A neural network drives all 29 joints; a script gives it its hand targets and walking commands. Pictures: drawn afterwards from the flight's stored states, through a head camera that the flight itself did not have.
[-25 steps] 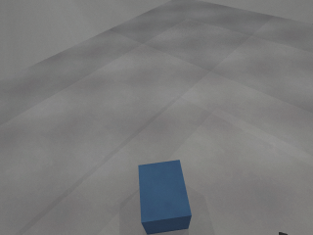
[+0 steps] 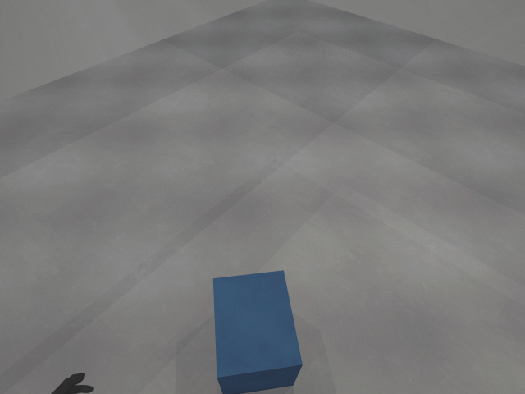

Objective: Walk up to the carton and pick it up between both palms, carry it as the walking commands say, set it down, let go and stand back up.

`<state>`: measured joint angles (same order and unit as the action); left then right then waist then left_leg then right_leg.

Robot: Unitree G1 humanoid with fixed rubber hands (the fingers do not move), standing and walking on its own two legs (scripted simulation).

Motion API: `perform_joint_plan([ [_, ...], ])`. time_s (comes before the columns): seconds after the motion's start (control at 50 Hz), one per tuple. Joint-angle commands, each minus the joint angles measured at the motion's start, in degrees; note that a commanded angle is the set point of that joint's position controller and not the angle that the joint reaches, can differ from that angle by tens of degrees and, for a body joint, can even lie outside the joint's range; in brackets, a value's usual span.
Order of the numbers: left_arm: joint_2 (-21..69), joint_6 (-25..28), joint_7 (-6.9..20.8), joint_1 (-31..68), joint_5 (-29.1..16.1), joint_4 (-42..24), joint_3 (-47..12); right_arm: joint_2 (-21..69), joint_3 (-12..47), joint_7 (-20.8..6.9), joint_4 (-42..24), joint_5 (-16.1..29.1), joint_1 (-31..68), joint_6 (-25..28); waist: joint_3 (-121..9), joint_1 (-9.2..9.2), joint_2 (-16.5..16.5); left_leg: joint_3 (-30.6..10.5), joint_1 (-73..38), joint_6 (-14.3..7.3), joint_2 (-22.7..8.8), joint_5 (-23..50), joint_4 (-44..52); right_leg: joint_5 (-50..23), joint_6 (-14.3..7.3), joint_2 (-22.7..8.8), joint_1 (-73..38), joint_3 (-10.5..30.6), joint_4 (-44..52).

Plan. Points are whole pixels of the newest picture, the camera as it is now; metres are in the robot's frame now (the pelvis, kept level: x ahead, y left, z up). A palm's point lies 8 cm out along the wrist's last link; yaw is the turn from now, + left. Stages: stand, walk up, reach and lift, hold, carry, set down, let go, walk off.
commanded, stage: walk up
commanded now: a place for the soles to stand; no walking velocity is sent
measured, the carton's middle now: (253, 333) +0.43 +0.03 -0.64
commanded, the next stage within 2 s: none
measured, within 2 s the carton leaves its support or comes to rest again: neither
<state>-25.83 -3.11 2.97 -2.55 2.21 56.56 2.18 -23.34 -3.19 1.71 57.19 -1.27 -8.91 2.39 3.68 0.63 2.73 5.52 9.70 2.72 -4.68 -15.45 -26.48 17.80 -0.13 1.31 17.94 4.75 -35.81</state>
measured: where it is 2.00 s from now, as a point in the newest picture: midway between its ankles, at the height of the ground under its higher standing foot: outside the picture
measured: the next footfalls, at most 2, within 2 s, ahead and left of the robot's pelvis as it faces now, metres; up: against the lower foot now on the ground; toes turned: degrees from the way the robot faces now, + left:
left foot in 0.34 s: +0.07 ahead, +0.05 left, +0.00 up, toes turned +6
left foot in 1.86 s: +0.01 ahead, +0.12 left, +0.00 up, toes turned +5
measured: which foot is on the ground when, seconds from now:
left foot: down 0.00-0.14, up 0.16-0.32, down 0.34-1.00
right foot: down 0.00-1.00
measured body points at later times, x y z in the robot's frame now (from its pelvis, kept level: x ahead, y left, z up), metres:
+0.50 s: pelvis +0.01 -0.07 -0.01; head +0.05 -0.05 +0.43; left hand +0.12 +0.25 -0.13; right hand +0.11 -0.39 -0.12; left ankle +0.03 +0.05 -0.74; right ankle +0.04 -0.18 -0.74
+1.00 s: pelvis +0.01 -0.09 +0.00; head +0.04 -0.09 +0.44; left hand +0.11 +0.25 -0.10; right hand +0.14 -0.40 -0.12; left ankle +0.03 +0.05 -0.74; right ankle +0.03 -0.18 -0.74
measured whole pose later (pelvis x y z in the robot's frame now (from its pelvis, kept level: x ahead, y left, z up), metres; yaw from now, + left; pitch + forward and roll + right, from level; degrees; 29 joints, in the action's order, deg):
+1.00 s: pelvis +0.01 -0.09 +0.00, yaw +7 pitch -2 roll +0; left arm -24.0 -0.7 1.1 -1.8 0.8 55.3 1.8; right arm -24.1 -2.9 -0.4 55.1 -1.4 -8.9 0.3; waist 6.0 0.9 -0.8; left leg -2.1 15.6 1.0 -0.2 -13.3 -30.9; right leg 16.0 -1.7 -0.8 13.5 -5.3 -31.5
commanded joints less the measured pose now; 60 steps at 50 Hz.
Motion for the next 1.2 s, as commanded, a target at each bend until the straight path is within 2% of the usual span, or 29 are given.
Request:
perform_joint_plan([
  [0.0,-9.58,-0.26,1.07,-0.74,0.42,-6.94,3.62,-20.58,-5.93,1.77,-4.98,-0.81,-0.6,0.86,-3.08,-0.36,-14.23,-12.94,-3.7,-16.47,-19.32,23.13,4.75,9.62,-0.63,-5.01,8.91,0.81,-7.75],
  [0.06,-7.79,0.61,1.26,-3.68,0.82,-7.13,3.7,-17.74,-5.4,1.63,-5.66,-1.05,-0.83,0.48,-5.33,-1.16,-13.58,-4.94,-0.92,-10.47,-10.32,25.5,-3.21,2.06,-1.54,-1.47,0.09,-4.84,4.41],
  [0.08,-8.7,0.67,1.3,-4.4,0.3,-5.92,4.36,-16.53,-4.95,1.43,-5.81,-0.72,-1.94,0.02,-5.22,-2.28,-9.44,-2.68,3.43,-7.64,-6.82,18.23,-6.14,-2.91,-2.08,-0.22,-7.32,-5.68,10.34],
  [0.1,-12.06,1.13,0.99,-7.49,1.14,-5.81,4.76,-13.48,-3.59,1.31,-6.82,-0.66,-2.97,-0.32,-5.75,-2.51,2.24,-0.53,10.43,-5.42,-1.88,5.87,-16.38,-9.84,-5.12,-8.18,-12.27,6.03,16.95],
  [0.12,-14.68,1.54,0.3,-5.65,1.11,-7.43,5.07,-10.18,-2.15,1.44,-8.63,0.07,-1.77,-0.99,-4.79,-3.76,12.71,-2.17,20.81,-4.07,6.6,-16.53,-19.99,-17.31,-10.9,-15.55,-15.5,15.64,16.89],
  [0.16,-14.09,1.45,-0.53,-5.3,0.8,-8.12,5.16,-11.08,-2.29,2.25,-8.06,0.66,-0.84,-1.28,-4.23,-3.89,7.73,-8.15,16.34,-5.19,3.84,-23.55,-29.56,-14.49,-15.36,-17.04,-5.79,15.21,14.83],
  [0.22,-11.11,-0.02,-1.03,-0.59,0.56,-11.45,4.08,-13.32,-2.63,2.37,-5.81,1.49,-10.71,-0.51,-3.91,-0.37,10.08,-2.81,14.64,-3.81,3.09,-10.09,-18.37,-15.62,-12.14,-12.74,-7.84,4.39,10.65],
  [0.28,-10.43,0.34,-1.25,1.58,-1.38,-11.93,3.09,-11.72,-2.52,1.87,-4.92,0.83,-12.79,0.0,-6.37,2.87,4.49,-1.71,-0.89,-4.96,4.37,2.05,-6.36,-12.02,-9.82,-14.46,1.38,6.37,6.44],
  [0.3,-9.05,0.6,-1.62,0.05,-2.17,-11.16,2.41,-13.29,-2.75,1.57,-5.59,-0.05,-10.29,0.18,-5.73,2.28,-5.16,-9.23,-3.4,-6.59,0.9,-1.25,1.2,-10.86,-7.02,-13.87,2.86,5.59,1.8],
  [0.32,-7.51,1.0,-1.67,-1.03,-2.6,-10.93,2.29,-16.57,-3.55,1.38,-7.16,-0.53,-7.6,0.58,-5.16,0.95,-13.79,-24.29,-0.51,-10.53,-8.92,-0.7,8.68,-0.32,-3.87,-6.15,6.18,0.92,-6.6],
  [0.34,-8.73,1.05,-1.93,-3.46,-2.68,-9.51,2.87,-16.5,-3.12,0.61,-8.35,-0.51,-3.32,0.73,-3.91,-1.64,-12.1,-30.85,-0.25,-13.57,-12.89,-1.22,10.15,11.48,-2.18,-1.89,8.77,-2.16,-8.82],
  [0.38,-9.43,1.93,-2.28,-3.44,-2.83,-7.63,2.92,-15.87,-2.34,0.13,-9.31,-0.26,0.47,0.95,-0.92,-1.74,-10.09,-30.12,8.32,-18.46,-15.0,10.87,7.41,13.18,-1.74,-3.42,0.97,-0.5,-12.06],
  [0.42,-7.84,2.79,-2.02,-5.93,-2.64,-6.55,2.51,-13.44,-1.72,-0.32,-9.06,0.24,1.58,0.71,-4.42,-3.37,-10.2,-18.61,5.61,-13.8,-9.62,22.98,0.8,7.36,-1.68,-4.17,-5.65,-1.15,-0.18],
  [0.44,-8.67,3.56,-2.11,-6.12,-2.81,-6.04,2.56,-12.75,-1.68,-0.49,-9.49,0.7,2.76,0.55,-5.81,-3.36,-10.66,-12.69,3.25,-9.7,-4.73,23.88,-3.05,-6.93,-2.19,-5.63,-5.89,-0.91,5.3],
  [0.48,-11.03,4.1,-2.48,-2.85,-2.07,-5.81,2.9,-11.03,-1.2,-0.72,-8.61,0.74,-0.17,0.04,-7.91,-0.62,-6.47,-10.11,4.69,-5.71,-0.4,18.47,-7.29,-20.8,-3.89,-10.01,-10.53,4.86,9.2],
  [0.52,-11.5,4.18,-2.49,1.31,-1.84,-6.43,3.11,-10.66,-1.82,-0.66,-7.94,1.33,-2.6,-0.64,-7.01,1.72,-4.05,-8.65,3.19,-5.34,0.87,6.1,-6.08,-12.66,-6.31,-12.37,-3.96,5.39,9.75],
  [0.54,-10.97,3.71,-2.5,2.59,-1.37,-6.83,3.04,-10.5,-1.61,-0.73,-7.55,1.1,-1.37,-1.03,-4.74,1.11,-0.75,-9.48,2.34,-5.73,1.34,3.05,-6.99,-6.96,-6.9,-11.85,0.06,5.83,10.57],
  [0.58,-9.12,3.6,-2.36,2.49,-1.47,-5.39,2.13,-11.77,-2.14,-1.04,-6.5,0.81,-0.56,-0.75,-5.58,0.19,-1.82,-11.65,2.6,-5.77,-0.64,5.03,-2.57,-3.42,-5.17,-9.79,-2.45,2.1,11.14],
  [0.6,-8.39,3.71,-2.24,1.0,-1.21,-5.14,2.01,-12.97,-2.38,-1.12,-6.67,0.08,0.89,-0.76,-3.99,-0.79,-1.98,-12.54,5.06,-7.23,-0.96,6.83,-2.67,-3.52,-4.32,-8.93,-3.12,2.23,11.03],
  [0.7,-10.97,3.77,-2.32,2.39,-1.49,-4.01,2.53,-10.43,-1.77,-1.14,-5.69,0.79,1.67,-1.24,-4.36,-0.83,3.17,-7.38,4.46,-4.35,2.58,4.6,-5.41,-7.71,-5.97,-13.95,-4.65,5.77,15.55],
  [0.72,-10.61,3.92,-2.39,3.15,-1.38,-4.3,2.1,-10.23,-1.62,-1.27,-5.4,0.68,1.44,-1.49,-3.55,-0.18,4.57,-6.71,4.28,-3.76,2.5,4.06,-4.2,-8.14,-6.17,-13.28,-4.11,3.46,15.4],
  [0.8,-10.08,3.57,-2.13,5.42,-1.22,-5.32,2.3,-10.86,-1.6,-2.07,-5.08,-0.01,0.05,-1.45,-4.18,0.84,3.86,-6.79,3.64,-4.6,2.82,3.79,-3.37,1.0,-5.54,-13.19,-3.04,1.66,17.43],
  [0.82,-10.02,3.23,-2.19,5.21,-1.59,-5.34,2.17,-11.97,-1.9,-1.86,-5.12,-0.08,0.92,-1.29,-3.14,0.55,1.0,-7.71,4.11,-5.27,1.61,7.6,-2.93,-0.57,-5.05,-11.94,-3.28,0.37,15.28],
  [0.92,-9.86,3.25,-2.36,4.84,-1.43,-4.93,2.36,-10.65,-1.54,-1.75,-5.16,-0.19,-0.43,-1.27,-5.46,0.6,0.59,-8.17,2.85,-4.62,1.13,11.35,-2.14,-1.73,-4.72,-11.98,-5.87,-1.31,14.36],
  [1.0,-9.93,3.04,-2.23,3.69,-1.59,-4.91,2.54,-12.38,-1.88,-1.82,-4.67,-0.03,0.9,-1.19,-4.61,-0.63,-4.89,-11.96,5.36,-6.33,-0.95,13.64,-0.19,1.33,-3.74,-9.3,-6.76,-4.09,10.62],
  [1.08,-8.96,3.12,-1.99,2.23,-1.84,-2.54,2.34,-12.95,-1.1,-1.66,-5.3,-0.05,2.13,-0.6,-3.7,-2.02,-4.41,-18.62,10.33,-7.71,-2.66,11.6,3.43,0.11,-2.49,-7.46,-10.53,-2.8,11.22],
  [1.1,-8.34,3.07,-1.84,2.64,-1.79,-3.07,2.08,-12.69,-0.58,-1.5,-4.74,-0.13,2.99,-0.48,-4.53,-1.72,-7.93,-16.68,10.82,-7.12,-2.43,10.33,3.72,-0.95,-2.07,-8.27,-11.66,-3.64,11.62],
  [1.16,-8.95,3.03,-2.03,2.49,-1.73,-2.65,2.45,-12.04,-1.09,-1.6,-3.92,0.39,0.51,-0.74,-6.54,-1.03,-5.52,-15.87,7.49,-6.34,-2.0,13.05,3.11,-0.55,-2.98,-8.25,-11.15,-3.69,11.52],
  [1.18,-8.14,3.14,-1.92,2.23,-2.04,-2.82,2.05,-12.89,-1.03,-1.58,-4.84,0.1,3.18,-0.64,-6.52,-1.43,-8.83,-16.41,6.81,-6.69,-2.34,13.96,2.21,-3.57,-2.48,-8.03,-10.38,-3.59,11.73],
])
